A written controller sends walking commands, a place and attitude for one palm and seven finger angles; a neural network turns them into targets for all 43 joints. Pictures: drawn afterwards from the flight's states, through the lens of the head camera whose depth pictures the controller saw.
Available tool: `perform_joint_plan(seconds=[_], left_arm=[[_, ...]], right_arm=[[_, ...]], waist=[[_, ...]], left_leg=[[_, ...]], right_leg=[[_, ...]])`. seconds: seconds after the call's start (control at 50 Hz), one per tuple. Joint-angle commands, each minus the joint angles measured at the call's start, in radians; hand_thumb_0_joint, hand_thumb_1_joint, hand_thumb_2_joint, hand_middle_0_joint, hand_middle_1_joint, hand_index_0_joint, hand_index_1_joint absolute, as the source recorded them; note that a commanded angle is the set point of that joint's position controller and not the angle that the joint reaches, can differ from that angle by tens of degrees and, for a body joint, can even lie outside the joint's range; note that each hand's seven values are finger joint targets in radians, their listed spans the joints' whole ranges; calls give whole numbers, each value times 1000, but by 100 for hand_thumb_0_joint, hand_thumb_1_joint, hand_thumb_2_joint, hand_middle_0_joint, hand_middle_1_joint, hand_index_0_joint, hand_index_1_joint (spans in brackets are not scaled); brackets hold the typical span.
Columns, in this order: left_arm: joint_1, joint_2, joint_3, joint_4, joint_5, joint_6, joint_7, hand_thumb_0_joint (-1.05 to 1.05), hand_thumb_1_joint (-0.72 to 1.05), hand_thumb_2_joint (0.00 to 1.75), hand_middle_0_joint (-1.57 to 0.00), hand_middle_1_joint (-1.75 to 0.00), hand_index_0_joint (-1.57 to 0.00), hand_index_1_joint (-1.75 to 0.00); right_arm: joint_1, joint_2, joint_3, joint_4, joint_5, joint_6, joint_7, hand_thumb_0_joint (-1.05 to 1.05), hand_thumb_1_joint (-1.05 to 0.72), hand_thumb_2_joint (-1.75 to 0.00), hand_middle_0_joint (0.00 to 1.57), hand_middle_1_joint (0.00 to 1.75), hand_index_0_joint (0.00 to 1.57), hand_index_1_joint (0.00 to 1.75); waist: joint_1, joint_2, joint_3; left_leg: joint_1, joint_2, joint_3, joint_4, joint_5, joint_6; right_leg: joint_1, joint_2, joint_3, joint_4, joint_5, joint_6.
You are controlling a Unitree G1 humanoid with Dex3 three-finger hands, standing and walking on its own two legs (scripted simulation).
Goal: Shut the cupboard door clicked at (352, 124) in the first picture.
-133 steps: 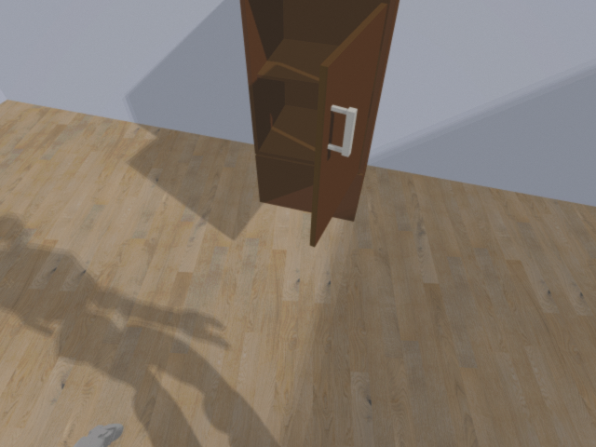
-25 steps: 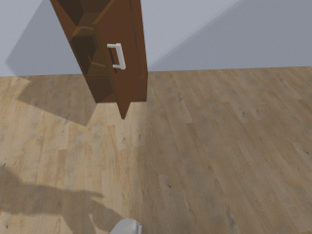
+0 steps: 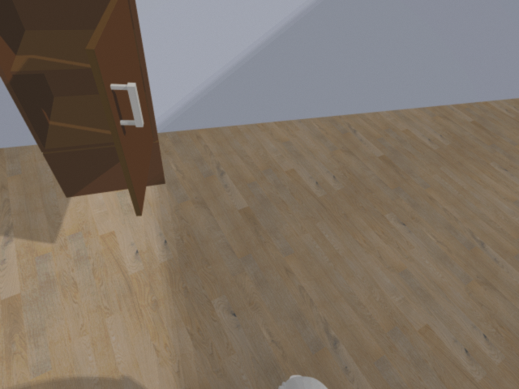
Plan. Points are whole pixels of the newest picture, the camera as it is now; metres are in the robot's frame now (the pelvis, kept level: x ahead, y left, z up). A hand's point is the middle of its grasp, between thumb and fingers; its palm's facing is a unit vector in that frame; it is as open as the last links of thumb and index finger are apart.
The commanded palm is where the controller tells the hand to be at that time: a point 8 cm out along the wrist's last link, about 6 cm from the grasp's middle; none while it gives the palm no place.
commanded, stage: walk around to get in front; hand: left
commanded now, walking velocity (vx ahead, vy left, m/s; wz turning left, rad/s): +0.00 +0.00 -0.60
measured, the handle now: (128, 105) +0.75 +0.42 -0.04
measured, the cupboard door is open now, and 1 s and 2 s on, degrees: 80 80 80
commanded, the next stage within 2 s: none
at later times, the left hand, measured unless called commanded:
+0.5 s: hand (197, 378) +0.17 +0.11 -0.16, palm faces -0.36 -0.90 -0.24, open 7.4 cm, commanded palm none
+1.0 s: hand (161, 377) +0.17 +0.18 -0.19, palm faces -0.51 -0.85 -0.15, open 7.4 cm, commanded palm none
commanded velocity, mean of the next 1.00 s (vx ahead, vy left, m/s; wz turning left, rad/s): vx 0.16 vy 0.00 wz -0.60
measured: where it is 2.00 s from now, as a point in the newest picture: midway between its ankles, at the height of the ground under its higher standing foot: (319, 364)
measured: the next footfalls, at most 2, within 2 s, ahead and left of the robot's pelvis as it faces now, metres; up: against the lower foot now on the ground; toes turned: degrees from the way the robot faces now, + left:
right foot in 0.44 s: -0.03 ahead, -0.14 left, +0.00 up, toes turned -25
left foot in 0.88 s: +0.15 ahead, +0.05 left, +0.00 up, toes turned -26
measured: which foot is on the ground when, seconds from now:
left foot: down 0.00-0.44, up 0.46-0.86, down 0.88-1.00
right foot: up 0.00-0.42, down 0.44-0.90, up 0.92-1.00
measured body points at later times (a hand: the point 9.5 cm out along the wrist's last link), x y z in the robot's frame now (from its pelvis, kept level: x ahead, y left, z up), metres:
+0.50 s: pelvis -0.03 -0.02 -0.02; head -0.01 -0.05 +0.43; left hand +0.19 +0.16 -0.14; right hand -0.14 -0.26 -0.18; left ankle -0.01 +0.09 -0.72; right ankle -0.07 -0.12 -0.74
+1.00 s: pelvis +0.07 +0.01 -0.01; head +0.09 +0.04 +0.44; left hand +0.20 +0.22 -0.18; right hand +0.01 -0.26 -0.11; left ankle +0.11 +0.07 -0.74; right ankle -0.05 -0.10 -0.67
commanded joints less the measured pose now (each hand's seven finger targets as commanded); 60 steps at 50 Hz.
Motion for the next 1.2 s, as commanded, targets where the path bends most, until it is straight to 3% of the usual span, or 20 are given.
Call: perform_joint_plan(seconds=[0.0, 0.1, 0.26, 0.32, 0.38, 0.4, 0.42, 0.44, 0.46, 0.48, 0.54, 0.76, 0.8, 0.84, 0.86, 0.88, 0.9, 0.96, 1.02, 1.18], left_arm=[[1, 35, 1, -59, -6, -20, -10, 0, 90, 90, -20, -30, -20, -30], [-80, 20, -8, -75, -13, -14, -7, 0, 90, 90, -20, -30, -20, -30], [-140, -15, -20, -88, -13, -16, -7, 0, 90, 90, -20, -30, -20, -30], [-148, -24, -25, -94, -13, -29, -3, 0, 90, 90, -20, -30, -20, -30], [-88, -7, -18, -80, -14, -44, 5, 0, 90, 90, -20, -30, -20, -30], [-30, 39, -11, -66, -11, -55, 13, 0, 90, 90, -20, -30, -20, -30], [26, 151, 7, -52, -1, -71, 29, 0, 90, 90, -20, -30, -20, -30], [68, 197, 20, -43, -19, -62, 43, 0, 90, 90, -20, -30, -20, -30], [51, 176, 13, -47, -22, -58, 50, 0, 90, 90, -20, -30, -20, -30], [2, 151, 16, -62, -21, -60, 54, 0, 90, 90, -20, -30, -20, -30], [-75, 90, -8, -77, -25, -70, 44, 0, 90, 90, -20, -30, -20, -30], [43, 120, 2, -41, -10, -106, 24, 0, 90, 90, -20, -30, -20, -30], [30, 123, 5, -43, -11, -104, 22, 0, 90, 90, -20, -30, -20, -30], [-9, 94, 4, -49, -16, -99, 21, 0, 90, 90, -20, -30, -20, -30], [-7, 24, -9, -63, -22, -95, 14, 0, 90, 90, -20, -30, -20, -30], [3, -35, -22, -82, -28, -94, 2, 0, 90, 90, -20, -30, -20, -30], [-43, 9, -12, -97, -16, -94, -1, 0, 90, 90, -20, -30, -20, -30], [-21, 14, 5, -32, 2, -84, -25, 0, 90, 90, -20, -30, -20, -30], [70, -46, -4, 17, -4, -70, -23, 0, 90, 90, -20, -30, -20, -30], [-27, -82, -9, 1, -3, -54, -17, 0, 90, 90, -20, -30, -20, -30]], right_arm=[[1, -169, -47, -76, -3, -43, -15, 0, -90, -90, 20, 30, 20, 30], [117, -180, -57, -34, -2, -45, -16, 0, -90, -90, 20, 30, 20, 30], [134, -195, -80, 8, -10, -37, -5, 0, -90, -90, 20, 30, 20, 30], [140, -208, -90, 24, -13, -34, 3, 0, -90, -90, 20, 30, 20, 30], [134, -209, -89, 26, -9, -29, 11, 0, -90, -90, 20, 30, 20, 30], [144, -191, -84, 20, -1, -27, 17, 0, -90, -90, 20, 30, 20, 30], [139, -114, -66, -16, 2, -19, 23, 0, -90, -90, 20, 30, 20, 30], [50, -107, -56, -62, -4, -7, 16, 0, -90, -90, 20, 30, 20, 30], [40, -119, -60, -63, 0, 4, 11, 0, -90, -90, 20, 30, 20, 30], [34, -113, -57, -60, -4, 11, 13, 0, -90, -90, 20, 30, 20, 30], [42, -136, -67, -33, -19, 13, 30, 0, -90, -90, 20, 30, 20, 30], [-70, -113, -66, -100, -10, -37, 47, 0, -90, -90, 20, 30, 20, 30], [-38, -110, -61, -96, -3, -51, 42, 0, -90, -90, 20, 30, 20, 30], [104, -131, -65, -52, 0, -66, 26, 0, -90, -90, 20, 30, 20, 30], [208, -206, -79, -19, -5, -75, 11, 0, -90, -90, 20, 30, 20, 30], [301, -316, -101, -3, -16, -76, 9, 0, -90, -90, 20, 30, 20, 30], [265, -313, -93, -16, -12, -68, 8, 0, -90, -90, 20, 30, 20, 30], [118, -168, -50, -37, -10, -85, 5, 0, -90, -90, 20, 30, 20, 30], [144, -113, -37, -5, 1, -105, -3, 0, -90, -90, 20, 30, 20, 30], [303, -61, -26, 90, 1, -116, -11, 0, -90, -90, 20, 30, 20, 30]], waist=[[-19, 200, 10], [-66, 184, 12], [-86, 229, -33], [-88, 250, -58], [-46, 203, -87], [-16, 111, -127], [11, -197, -137], [43, -222, -115], [28, -124, -99], [10, -175, -73], [-31, -91, -5], [12, -113, 27], [-4, -128, 8], [-77, -44, -31], [-123, 158, -88], [-153, 451, -110], [-142, 344, -29], [-64, 170, 116], [-25, 205, 77], [-41, 183, 105]], left_leg=[[79, 225, -119, -186, 218, 54], [156, 305, -128, -181, 317, 84], [141, 360, -12, -137, 352, 95], [149, 374, 28, -72, 437, 77], [70, 360, 117, 53, 400, 2], [-36, 337, 158, 198, 312, -55], [-322, 210, 192, 418, -160, -120], [-428, 128, 82, 586, -368, -137], [-422, 143, -7, 660, -304, -125], [-460, 149, -30, 669, -251, -128], [-420, 143, -31, 664, -81, -145], [-306, 59, -18, 305, -105, -135], [-186, 33, -2, 182, -103, -122], [123, 23, 9, -23, -8, -116], [318, 176, -145, -133, -146, -91], [379, 456, -483, -269, -385, -18], [225, 537, -549, -345, -517, 36], [22, 383, -296, -361, -340, -32], [68, 281, -39, -290, 52, -120], [194, 296, 87, -248, 405, -93]], right_leg=[[-95, -62, -43, 97, 32, 22], [-84, -111, -59, -30, -15, 32], [69, -132, -143, -272, -87, 1], [132, -110, -175, -381, -94, -22], [312, -97, -194, -611, 80, -53], [475, -151, -129, -731, 202, -82], [650, -391, 200, -794, 464, -173], [585, -490, 310, -776, 725, -261], [533, -466, 225, -775, 608, -292], [512, -403, 221, -821, 432, -264], [404, -299, 149, -881, 114, -212], [359, -273, 284, -898, -63, -254], [319, -256, 281, -848, -16, -242], [148, -182, 227, -714, -41, -185], [-2, -79, 134, -503, -93, -136], [-189, 22, -41, -182, -266, -73], [-207, -67, -15, -54, -221, -74], [-148, -133, -50, 86, 19, -64], [-115, -122, -69, 130, 168, -50], [-260, -136, -111, 104, 224, -37]])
